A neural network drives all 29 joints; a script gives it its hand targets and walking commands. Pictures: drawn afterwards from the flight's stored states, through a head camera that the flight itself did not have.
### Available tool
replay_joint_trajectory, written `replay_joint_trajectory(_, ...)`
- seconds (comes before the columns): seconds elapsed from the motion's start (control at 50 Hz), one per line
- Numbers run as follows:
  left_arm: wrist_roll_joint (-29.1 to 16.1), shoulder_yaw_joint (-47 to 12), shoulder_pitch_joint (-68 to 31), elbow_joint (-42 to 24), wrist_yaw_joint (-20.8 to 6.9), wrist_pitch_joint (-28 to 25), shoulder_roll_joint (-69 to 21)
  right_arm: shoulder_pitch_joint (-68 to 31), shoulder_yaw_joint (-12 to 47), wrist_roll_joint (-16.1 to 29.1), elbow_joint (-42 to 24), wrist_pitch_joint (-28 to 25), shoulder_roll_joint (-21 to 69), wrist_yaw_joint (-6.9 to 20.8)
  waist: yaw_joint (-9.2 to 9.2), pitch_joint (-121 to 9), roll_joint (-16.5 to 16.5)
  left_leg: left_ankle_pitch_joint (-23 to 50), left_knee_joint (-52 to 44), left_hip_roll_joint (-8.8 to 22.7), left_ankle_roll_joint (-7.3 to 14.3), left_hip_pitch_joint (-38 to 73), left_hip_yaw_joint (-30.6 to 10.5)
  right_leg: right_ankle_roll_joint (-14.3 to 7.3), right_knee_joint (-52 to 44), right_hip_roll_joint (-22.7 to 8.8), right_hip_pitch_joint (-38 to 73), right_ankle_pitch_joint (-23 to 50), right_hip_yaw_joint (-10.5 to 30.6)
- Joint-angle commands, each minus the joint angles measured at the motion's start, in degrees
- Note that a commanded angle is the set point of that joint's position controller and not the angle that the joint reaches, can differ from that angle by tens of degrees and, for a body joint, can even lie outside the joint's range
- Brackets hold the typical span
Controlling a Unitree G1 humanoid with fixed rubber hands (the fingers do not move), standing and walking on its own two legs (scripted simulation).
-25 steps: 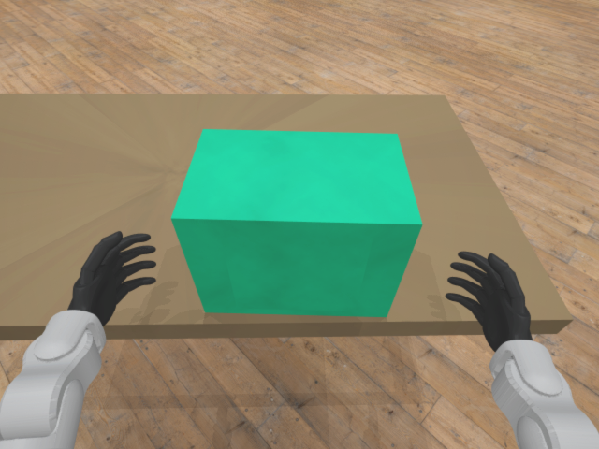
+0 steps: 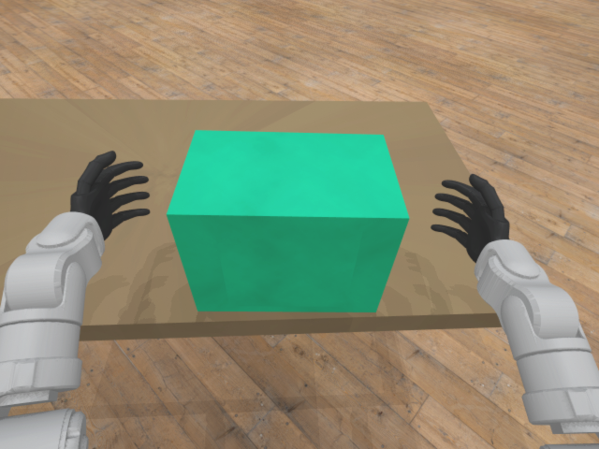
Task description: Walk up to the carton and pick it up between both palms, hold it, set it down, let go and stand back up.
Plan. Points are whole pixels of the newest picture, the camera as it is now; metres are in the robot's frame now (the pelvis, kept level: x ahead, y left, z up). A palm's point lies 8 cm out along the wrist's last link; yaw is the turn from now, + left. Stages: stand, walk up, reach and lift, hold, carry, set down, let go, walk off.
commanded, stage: reach and lift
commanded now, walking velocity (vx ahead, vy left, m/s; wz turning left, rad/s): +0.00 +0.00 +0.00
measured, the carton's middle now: (288, 224) +0.44 +0.05 +0.08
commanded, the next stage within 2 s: none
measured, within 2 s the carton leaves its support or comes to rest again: neither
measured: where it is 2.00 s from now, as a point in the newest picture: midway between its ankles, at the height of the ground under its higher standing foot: outside the picture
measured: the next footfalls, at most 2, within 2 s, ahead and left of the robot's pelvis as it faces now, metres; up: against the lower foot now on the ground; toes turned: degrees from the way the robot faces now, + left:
none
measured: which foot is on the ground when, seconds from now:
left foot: down 0.00-1.00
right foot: down 0.00-1.00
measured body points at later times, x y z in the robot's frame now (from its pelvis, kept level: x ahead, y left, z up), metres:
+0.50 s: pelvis +0.00 +0.00 +0.00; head +0.01 +0.02 +0.45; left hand +0.43 +0.28 +0.20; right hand +0.45 -0.20 +0.19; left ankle +0.01 +0.12 -0.75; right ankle -0.01 -0.13 -0.75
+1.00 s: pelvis +0.00 +0.00 +0.00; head +0.03 +0.02 +0.45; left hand +0.45 +0.28 +0.16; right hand +0.46 -0.18 +0.16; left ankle +0.01 +0.12 -0.75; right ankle -0.01 -0.13 -0.75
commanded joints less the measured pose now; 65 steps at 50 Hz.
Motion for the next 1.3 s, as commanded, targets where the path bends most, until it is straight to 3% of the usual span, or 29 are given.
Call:
replay_joint_trajectory(0.0,0.0,2.4,-26.11,-5.02,0.09,-2.58,11.97,-25.63,-3.66,0.42,-3.33,-2.22,-9.0,0.55,-0.34,-20.55,3.25,15.92,1.15,-2.34,0.12,10.8,-0.89,-0.29,-0.52,1.76,2.26,12.67,0.05)
replay_joint_trajectory(0.32,-1.72,-4.38,-45.28,11.29,0.26,-5.71,15.42,-46.03,-1.6,1.91,15.3,-4.55,-12.44,2.68,-1.17,-28.08,4.35,19.74,3.4,-2.38,0.09,10.61,-1.86,0.06,1.0,2.41,0.91,18.52,-1.96)
replay_joint_trajectory(0.6,-5.13,-12.41,-61.85,29.56,0.4,-11.67,16.53,-62.23,1.65,2.88,30.98,-6.94,-13.74,3.6,-1.28,-33.47,4.34,19.77,4.46,-2.55,-0.17,8.36,-2.02,0.39,2.12,2.34,-1.34,22.12,-2.85)
replay_joint_trajectory(0.76,-5.11,-15.59,-61.49,41.26,-0.85,-17.13,14.82,-62.38,4.79,2.97,40.21,-9.23,-11.11,3.53,-1.2,-32.01,3.62,20.51,4.23,-2.59,-0.26,6.27,-1.92,0.54,1.85,2.08,-1.05,21.55,-2.56)
replay_joint_trajectory(0.9,-3.69,-15.76,-55.39,44.02,-2.09,-25.79,12.07,-55.52,5.48,1.39,40.32,-15.5,-7.57,2.78,-0.43,-30.67,4.24,22.89,5.14,-2.73,-1.06,6.71,-1.63,0.55,1.37,2.15,-2.53,17.89,-2.86)
replay_joint_trajectory(1.06,-6.38,-15.83,-59.11,39.87,0.04,-34.55,11.79,-58.13,1.5,-2.93,34.55,-22.67,-7.59,1.96,-0.82,-41.28,6.53,21.99,8.75,-2.32,-3.02,7.81,-1.49,0.3,3.81,2.59,-9.86,17.5,-3.97)
replay_joint_trajectory(1.16,-6.25,-16.11,-57.25,45.35,-0.02,-38.47,10.58,-57.08,2.51,-3.52,39.27,-25.37,-6.55,1.61,-1.2,-43.89,5.25,22.63,10.62,-2.23,-3.07,4.84,-1.64,0.77,5.96,2.35,-10.14,19.48,-3.65)
replay_joint_trajectory(1.28,-5.81,-17.11,-56.77,51.15,0.32,-41.81,8.58,-57.92,5.98,-0.42,45.05,-28.33,-6.74,2.93,0.1,-42.93,5.05,24.64,11.77,-1.81,-3.3,3.13,-1.68,0.83,7.06,2.54,-12.83,17.88,-3.86)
